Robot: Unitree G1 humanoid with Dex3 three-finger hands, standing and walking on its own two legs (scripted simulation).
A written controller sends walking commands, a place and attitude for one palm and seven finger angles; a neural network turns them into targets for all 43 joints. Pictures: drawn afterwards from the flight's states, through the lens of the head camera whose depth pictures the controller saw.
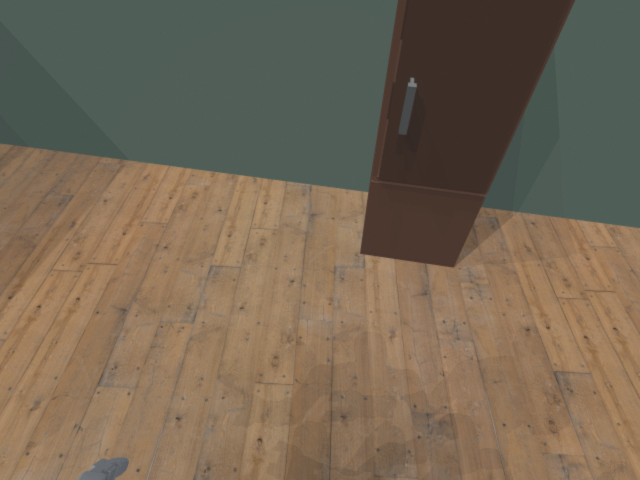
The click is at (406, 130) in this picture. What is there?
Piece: cupboard door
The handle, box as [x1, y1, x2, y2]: [398, 78, 416, 134]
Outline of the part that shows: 413,78 410,78 410,82 408,82 398,133 402,134 406,133 416,87 416,83 413,82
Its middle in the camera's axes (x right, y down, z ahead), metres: +0.24 -0.37 +1.07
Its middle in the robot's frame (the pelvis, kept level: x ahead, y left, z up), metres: +1.06 -0.19 -0.06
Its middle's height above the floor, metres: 0.71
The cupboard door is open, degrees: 0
